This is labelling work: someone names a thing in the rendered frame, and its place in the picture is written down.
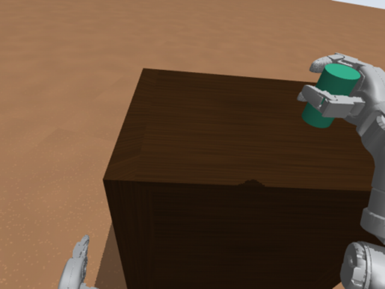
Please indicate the right robot arm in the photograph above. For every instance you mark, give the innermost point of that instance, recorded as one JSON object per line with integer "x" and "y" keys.
{"x": 363, "y": 265}

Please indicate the left robot hand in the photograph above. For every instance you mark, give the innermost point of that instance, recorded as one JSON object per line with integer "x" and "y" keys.
{"x": 74, "y": 271}

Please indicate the right robot hand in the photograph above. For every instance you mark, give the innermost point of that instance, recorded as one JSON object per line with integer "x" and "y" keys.
{"x": 368, "y": 91}

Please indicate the can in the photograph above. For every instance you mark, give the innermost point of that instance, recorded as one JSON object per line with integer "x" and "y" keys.
{"x": 337, "y": 79}

